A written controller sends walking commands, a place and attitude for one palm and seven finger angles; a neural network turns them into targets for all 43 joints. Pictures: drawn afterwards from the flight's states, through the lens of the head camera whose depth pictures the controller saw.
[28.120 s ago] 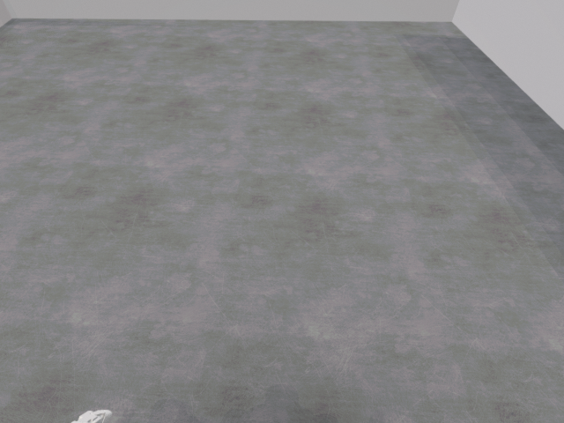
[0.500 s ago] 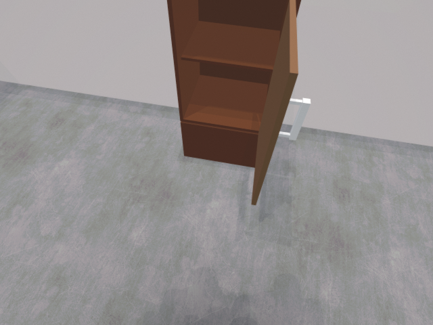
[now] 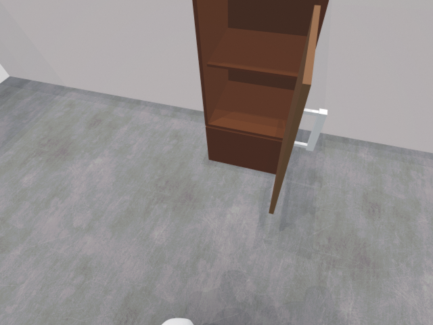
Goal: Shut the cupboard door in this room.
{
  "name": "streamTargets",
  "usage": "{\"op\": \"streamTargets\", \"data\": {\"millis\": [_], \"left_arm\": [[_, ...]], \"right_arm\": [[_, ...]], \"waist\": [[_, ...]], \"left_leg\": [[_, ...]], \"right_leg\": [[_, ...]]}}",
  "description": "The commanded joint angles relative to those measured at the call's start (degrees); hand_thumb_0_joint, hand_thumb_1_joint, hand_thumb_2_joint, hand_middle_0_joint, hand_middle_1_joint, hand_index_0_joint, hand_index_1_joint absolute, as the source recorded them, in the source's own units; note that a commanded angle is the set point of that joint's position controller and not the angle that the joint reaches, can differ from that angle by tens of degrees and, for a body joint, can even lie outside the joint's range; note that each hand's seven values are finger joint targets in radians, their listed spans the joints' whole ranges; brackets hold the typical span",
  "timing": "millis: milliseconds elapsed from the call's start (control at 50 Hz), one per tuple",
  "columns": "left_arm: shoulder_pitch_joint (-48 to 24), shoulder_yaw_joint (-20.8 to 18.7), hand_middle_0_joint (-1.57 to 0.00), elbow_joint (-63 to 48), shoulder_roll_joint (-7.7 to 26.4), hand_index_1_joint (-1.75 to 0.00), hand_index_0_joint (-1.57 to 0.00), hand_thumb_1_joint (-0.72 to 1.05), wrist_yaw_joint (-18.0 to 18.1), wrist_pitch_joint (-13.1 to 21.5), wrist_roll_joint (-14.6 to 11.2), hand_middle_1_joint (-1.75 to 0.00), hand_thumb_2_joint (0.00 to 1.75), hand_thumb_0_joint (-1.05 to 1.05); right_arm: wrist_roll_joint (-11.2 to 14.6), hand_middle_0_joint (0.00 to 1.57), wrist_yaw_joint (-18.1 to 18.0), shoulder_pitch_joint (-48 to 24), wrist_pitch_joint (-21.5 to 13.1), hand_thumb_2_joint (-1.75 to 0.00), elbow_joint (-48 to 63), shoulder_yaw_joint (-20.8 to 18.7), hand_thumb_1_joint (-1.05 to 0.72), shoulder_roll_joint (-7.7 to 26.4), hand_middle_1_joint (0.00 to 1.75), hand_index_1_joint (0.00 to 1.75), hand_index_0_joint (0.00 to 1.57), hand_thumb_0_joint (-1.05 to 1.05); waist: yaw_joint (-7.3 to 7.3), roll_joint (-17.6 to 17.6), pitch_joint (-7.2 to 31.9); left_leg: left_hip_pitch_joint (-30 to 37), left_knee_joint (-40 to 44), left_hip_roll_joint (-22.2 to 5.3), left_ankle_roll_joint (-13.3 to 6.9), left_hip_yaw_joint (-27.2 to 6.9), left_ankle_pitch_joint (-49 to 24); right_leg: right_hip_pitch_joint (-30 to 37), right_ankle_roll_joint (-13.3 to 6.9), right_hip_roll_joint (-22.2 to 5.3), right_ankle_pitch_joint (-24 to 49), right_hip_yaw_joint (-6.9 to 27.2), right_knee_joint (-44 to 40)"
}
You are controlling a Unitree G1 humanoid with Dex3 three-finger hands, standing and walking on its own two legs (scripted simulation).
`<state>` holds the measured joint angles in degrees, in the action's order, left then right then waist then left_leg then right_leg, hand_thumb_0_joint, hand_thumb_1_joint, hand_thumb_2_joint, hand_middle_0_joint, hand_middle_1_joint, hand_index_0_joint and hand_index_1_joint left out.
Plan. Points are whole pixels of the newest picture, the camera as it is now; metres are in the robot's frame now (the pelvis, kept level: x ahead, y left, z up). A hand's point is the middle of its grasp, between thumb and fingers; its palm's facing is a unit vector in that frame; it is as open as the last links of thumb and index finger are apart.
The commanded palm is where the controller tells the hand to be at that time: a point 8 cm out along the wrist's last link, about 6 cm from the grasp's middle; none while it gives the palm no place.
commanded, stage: turn or walk to find it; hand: left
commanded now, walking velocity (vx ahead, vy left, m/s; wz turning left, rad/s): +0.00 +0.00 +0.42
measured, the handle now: (308, 130) +0.59 -0.20 -0.04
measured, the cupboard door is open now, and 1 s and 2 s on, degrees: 91 91 91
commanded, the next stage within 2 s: stand and wait in 0.30 s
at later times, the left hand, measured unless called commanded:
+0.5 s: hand out of the picture +0.03 +0.24 -0.16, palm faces +0.19 -0.95 -0.26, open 7.3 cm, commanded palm none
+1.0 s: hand out of the picture -0.04 +0.20 -0.18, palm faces +0.33 -0.92 -0.21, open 7.3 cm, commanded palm none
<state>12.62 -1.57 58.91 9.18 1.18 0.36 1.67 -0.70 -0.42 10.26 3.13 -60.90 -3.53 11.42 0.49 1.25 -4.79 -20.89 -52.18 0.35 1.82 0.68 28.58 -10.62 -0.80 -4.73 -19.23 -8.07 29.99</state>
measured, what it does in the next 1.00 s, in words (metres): steps on the spot, turning left: left foot, then right foot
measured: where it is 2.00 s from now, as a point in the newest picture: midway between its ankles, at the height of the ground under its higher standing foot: outside the picture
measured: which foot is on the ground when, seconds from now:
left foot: up 0.00-0.18, down 0.20-0.60, up 0.62-0.96, down 0.98-1.00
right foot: down 0.00-0.22, up 0.24-0.56, down 0.58-1.00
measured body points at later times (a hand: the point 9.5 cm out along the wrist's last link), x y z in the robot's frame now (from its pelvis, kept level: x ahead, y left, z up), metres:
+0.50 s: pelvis +0.00 +0.02 +0.00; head +0.04 +0.03 +0.45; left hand +0.02 +0.29 -0.14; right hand +0.13 -0.20 -0.14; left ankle -0.01 +0.13 -0.74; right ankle +0.01 -0.12 -0.70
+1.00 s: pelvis +0.01 +0.01 -0.01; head +0.04 +0.04 +0.44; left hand -0.06 +0.25 -0.17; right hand +0.13 -0.21 -0.16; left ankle -0.05 +0.12 -0.74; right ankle +0.03 -0.10 -0.74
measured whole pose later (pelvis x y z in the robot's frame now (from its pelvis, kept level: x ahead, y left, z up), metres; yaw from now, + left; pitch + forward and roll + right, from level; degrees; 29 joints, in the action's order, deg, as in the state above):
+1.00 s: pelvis +0.01 +0.01 -0.01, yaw +17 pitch +0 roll +0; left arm 14.2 -2.1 60.7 11.6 1.1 -0.6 1.1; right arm -0.8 -0.5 9.9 1.5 -61.0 -2.5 11.5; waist 1.5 -1.0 -5.1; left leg -12.4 -30.6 -1.2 0.8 2.3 17.4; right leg -14.1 0.6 -4.9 -18.1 -10.4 32.6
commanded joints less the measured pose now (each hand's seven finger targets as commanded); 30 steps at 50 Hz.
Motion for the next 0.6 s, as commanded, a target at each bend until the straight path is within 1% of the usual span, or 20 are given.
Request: {"op": "streamTargets", "data": {"millis": [0, 60, 100, 140, 160, 180, 200, 220, 240, 280, 300, 320, 360, 440, 480, 500, 520, 540, 560, 580], "left_arm": [[4.07, -3.19, -0.20, -3.09, 12.50, -0.30, -0.20, 0.90, 1.05, 0.43, 0.11, -0.30, 0.90, 0.00], [4.81, -3.73, -0.20, -3.15, 13.78, -0.30, -0.20, 0.90, 0.90, 0.22, 0.18, -0.30, 0.90, 0.00], [3.94, -4.12, -0.20, -3.48, 14.65, -0.30, -0.20, 0.90, 0.84, 0.03, 0.07, -0.30, 0.90, 0.00], [3.21, -4.14, -0.20, -3.67, 14.85, -0.30, -0.20, 0.90, 0.69, -0.26, -0.34, -0.30, 0.90, 0.00], [2.65, -4.11, -0.20, -3.89, 14.10, -0.30, -0.20, 0.90, 0.51, -0.57, -0.73, -0.30, 0.90, 0.00], [3.94, -3.94, -0.20, -5.38, 11.37, -0.30, -0.20, 0.90, 0.23, -1.03, -1.08, -0.30, 0.90, 0.00], [2.30, -2.65, -0.20, -7.20, 8.63, -0.30, -0.20, 0.90, 0.08, -1.22, -1.03, -0.30, 0.90, 0.00], [-1.50, -2.56, -0.20, -7.29, 8.95, -0.30, -0.20, 0.90, 0.67, -2.11, -0.78, -0.30, 0.90, 0.00], [-3.20, -2.90, -0.20, -7.25, 9.17, -0.30, -0.20, 0.90, 0.41, -2.15, -0.86, -0.30, 0.90, 0.00], [-1.55, -2.93, -0.20, -6.08, 9.07, -0.30, -0.20, 0.90, -0.28, -1.71, -0.69, -0.30, 0.90, 0.00], [-0.55, -2.76, -0.20, -5.53, 8.75, -0.30, -0.20, 0.90, -0.40, -1.62, -0.68, -0.30, 0.90, 0.00], [0.06, -2.48, -0.20, -5.11, 8.46, -0.30, -0.20, 0.90, -0.44, -1.63, -0.77, -0.30, 0.90, 0.00], [-0.04, -2.11, -0.20, -4.95, 7.88, -0.30, -0.20, 0.90, -0.44, -1.64, -0.80, -0.30, 0.90, 0.00], [-0.60, -1.20, -0.20, -4.73, 6.80, -0.30, -0.20, 0.90, -0.24, -1.67, -0.90, -0.30, 0.90, 0.00], [1.51, -0.90, -0.20, -3.69, 6.61, -0.30, -0.20, 0.90, -0.18, -1.15, -0.95, -0.30, 0.90, 0.00], [2.88, -0.84, -0.20, -2.80, 6.63, -0.30, -0.20, 0.90, -0.09, -0.84, -0.96, -0.30, 0.90, 0.00], [5.34, -0.77, -0.20, -1.70, 6.94, -0.30, -0.20, 0.90, 0.03, -0.44, -0.92, -0.30, 0.90, 0.00], [6.55, -0.82, -0.20, -1.13, 8.48, -0.30, -0.20, 0.90, 0.25, 0.20, -0.59, -0.30, 0.90, 0.00], [5.01, -1.08, -0.20, -1.26, 11.91, -0.30, -0.20, 0.90, 0.56, 0.84, -0.32, -0.30, 0.90, 0.00], [3.06, -1.12, -0.20, -2.13, 14.25, -0.30, -0.20, 0.90, 0.44, 0.87, -0.44, -0.30, 0.90, 0.00]], "right_arm": [[0.45, 0.20, 0.52, -2.90, -1.20, -0.90, 5.36, -0.56, -0.90, 2.83, 0.30, 0.30, 0.20, 0.00], [0.54, 0.20, 0.82, -4.85, -1.35, -0.90, 6.61, -0.39, -0.90, 2.84, 0.30, 0.30, 0.20, 0.00], [0.42, 0.20, 0.84, -3.73, -1.56, -0.90, 6.90, -0.34, -0.90, 3.21, 0.30, 0.30, 0.20, 0.00], [0.13, 0.20, 0.84, -1.44, -1.99, -0.90, 6.63, -0.38, -0.90, 4.06, 0.30, 0.30, 0.20, 0.00], [-0.01, 0.20, 0.89, 0.60, -2.41, -0.90, 6.48, -0.75, -0.90, 6.11, 0.30, 0.30, 0.20, 0.00], [-0.59, 0.20, 0.71, 2.80, -2.90, -0.90, 6.84, -1.98, -0.90, 11.54, 0.30, 0.30, 0.20, 0.00], [-0.32, 0.20, 0.52, 5.55, -2.48, -0.90, 6.58, -2.88, -0.90, 15.47, 0.30, 0.30, 0.20, 0.00], [-0.39, 0.20, -0.27, 6.51, -2.51, -0.90, 5.47, -3.01, -0.90, 14.89, 0.30, 0.30, 0.20, 0.00], [-0.54, 0.20, -0.69, 4.45, -2.40, -0.90, 5.95, -2.78, -0.90, 13.59, 0.30, 0.30, 0.20, 0.00], [-0.56, 0.20, -0.80, 0.17, -2.82, -0.90, 7.34, -1.90, -0.90, 11.34, 0.30, 0.30, 0.20, 0.00], [-0.46, 0.20, -0.84, -0.48, -3.07, -0.90, 7.51, -1.65, -0.90, 10.55, 0.30, 0.30, 0.20, 0.00], [-0.39, 0.20, -0.85, -0.44, -3.21, -0.90, 7.48, -1.45, -0.90, 10.28, 0.30, 0.30, 0.20, 0.00], [-0.36, 0.20, -0.88, 0.09, -3.36, -0.90, 7.06, -1.24, -0.90, 9.83, 0.30, 0.30, 0.20, 0.00], [-0.54, 0.20, -0.66, -0.02, -3.10, -0.90, 6.18, -1.26, -0.90, 9.43, 0.30, 0.30, 0.20, 0.00], [-0.57, 0.20, -0.70, -0.72, -3.11, -0.90, 5.67, -1.18, -0.90, 9.19, 0.30, 0.30, 0.20, 0.00], [-0.41, 0.20, -0.71, -0.74, -3.14, -0.90, 5.28, -1.08, -0.90, 8.87, 0.30, 0.30, 0.20, 0.00], [-0.07, 0.20, -0.66, -1.27, -3.14, -0.90, 4.97, -0.94, -0.90, 8.33, 0.30, 0.30, 0.20, 0.00], [0.31, 0.20, -0.51, -0.43, -3.32, -0.90, 4.53, -0.66, -0.90, 6.34, 0.30, 0.30, 0.20, 0.00], [0.80, 0.20, -0.30, 1.63, -3.35, -0.90, 4.57, -0.07, -0.90, 3.50, 0.30, 0.30, 0.20, 0.00], [0.66, 0.20, -0.09, 1.82, -2.97, -0.90, 4.99, 0.32, -0.90, 2.27, 0.30, 0.30, 0.20, 0.00]], "waist": [[1.44, -11.80, 3.38], [2.15, -12.28, 3.60], [1.36, -11.60, 4.90], [-0.04, -10.83, 6.39], [-1.43, -5.78, 7.54], [-2.29, 8.31, 9.66], [-3.45, 17.09, 9.02], [-4.67, 15.62, 8.70], [-3.69, 12.78, 6.77], [-1.29, 6.98, 7.00], [-0.76, 6.06, 7.42], [-0.62, 5.43, 7.87], [-0.72, 6.79, 7.45], [-1.03, 8.24, 5.56], [-0.20, 8.37, 6.05], [0.42, 7.51, 5.89], [1.61, 6.09, 6.35], [1.75, 1.09, 6.65], [0.18, -8.61, 6.39], [-0.49, -12.55, 3.72]], "left_leg": [[-4.09, -1.34, -1.89, 0.89, 0.90, -0.59], [-1.97, 5.06, -1.84, 0.79, 2.41, -1.81], [0.67, 11.50, -1.73, 0.76, 3.68, -5.35], [7.09, 21.69, -1.37, 0.37, 5.18, -13.42], [13.63, 28.03, -3.16, -0.36, 3.14, -21.00], [20.74, 30.45, -14.04, -5.57, -12.43, -34.94], [20.00, 33.17, -23.63, -12.85, -22.29, -47.50], [16.77, 34.57, -22.80, -13.91, -23.11, -41.68], [15.67, 34.05, -20.36, -14.08, -21.57, -37.04], [15.68, 32.98, -16.47, -12.32, -15.76, -36.13], [15.91, 32.84, -14.90, -11.48, -13.21, -37.04], [16.46, 32.91, -14.25, -11.26, -11.76, -37.90], [16.27, 33.26, -13.62, -11.12, -10.76, -39.52], [11.72, 34.14, -13.23, -10.76, -10.69, -33.96], [11.53, 32.66, -12.85, -10.16, -11.01, -34.60], [10.15, 31.45, -12.01, -9.19, -10.44, -33.42], [8.08, 29.28, -10.61, -7.44, -9.18, -29.50], [6.23, 25.12, -7.62, -4.67, -7.06, -24.59], [2.02, 20.61, -3.40, -1.55, -3.09, -15.51], [1.37, 18.64, -0.52, -0.33, -1.07, -3.58]], "right_leg": [[5.25, -7.78, -14.77, 39.60, 7.52, -7.37], [5.01, -7.50, -15.22, 36.93, 6.81, -6.60], [5.12, -6.40, -15.04, 34.94, 5.48, -4.68], [3.33, -3.44, -13.56, 30.94, 2.75, -0.54], [-0.78, -0.94, -12.37, 24.88, 0.59, 4.82], [-11.08, 3.06, -5.83, 7.97, -2.71, 15.25], [-17.56, 4.70, -1.47, -19.39, -0.64, 24.98], [-18.25, 4.24, -1.67, -18.76, 5.33, 30.63], [-20.65, 4.02, -1.72, -15.22, 6.84, 33.25], [-20.67, 4.46, -1.66, -8.77, 7.09, 33.67], [-19.78, 4.65, -1.32, -7.17, 6.79, 32.64], [-18.94, 4.81, -1.01, -6.67, 6.54, 30.65], [-17.34, 4.99, -0.37, -6.39, 5.94, 26.87], [-10.72, 4.57, 0.82, -6.34, 4.76, 16.36], [-6.95, 4.25, 1.57, -4.15, 4.26, 8.98], [-3.70, 4.22, 1.82, -0.38, 3.81, 4.14], [0.86, 4.20, 1.51, 5.64, 3.53, -2.63], [4.65, 3.70, -1.02, 10.31, 6.29, -9.17], [6.50, 0.75, -9.60, 14.82, 16.34, -11.86], [2.00, -3.21, -15.65, 17.32, 19.80, -13.66]]}}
